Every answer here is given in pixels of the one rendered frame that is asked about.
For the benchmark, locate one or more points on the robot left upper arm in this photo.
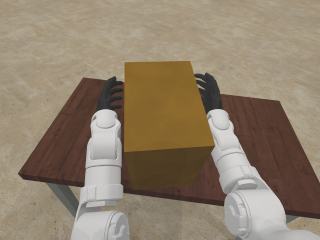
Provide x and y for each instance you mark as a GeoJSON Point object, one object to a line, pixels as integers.
{"type": "Point", "coordinates": [102, 225]}

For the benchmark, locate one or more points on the robot right forearm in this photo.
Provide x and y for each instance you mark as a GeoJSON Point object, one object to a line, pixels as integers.
{"type": "Point", "coordinates": [232, 164]}

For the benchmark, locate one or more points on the robot right hand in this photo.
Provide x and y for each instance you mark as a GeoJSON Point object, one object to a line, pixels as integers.
{"type": "Point", "coordinates": [212, 99]}

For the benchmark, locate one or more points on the robot left hand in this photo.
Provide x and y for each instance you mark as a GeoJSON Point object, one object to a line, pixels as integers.
{"type": "Point", "coordinates": [105, 99]}

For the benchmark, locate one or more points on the carton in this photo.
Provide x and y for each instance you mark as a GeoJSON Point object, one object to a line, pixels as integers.
{"type": "Point", "coordinates": [167, 136]}

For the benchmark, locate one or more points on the robot right upper arm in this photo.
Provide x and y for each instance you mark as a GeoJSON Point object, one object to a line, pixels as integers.
{"type": "Point", "coordinates": [257, 214]}

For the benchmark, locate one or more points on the robot left forearm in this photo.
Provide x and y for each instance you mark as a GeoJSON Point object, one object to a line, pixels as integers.
{"type": "Point", "coordinates": [102, 186]}

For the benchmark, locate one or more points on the table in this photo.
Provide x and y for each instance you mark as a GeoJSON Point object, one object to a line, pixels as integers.
{"type": "Point", "coordinates": [261, 126]}

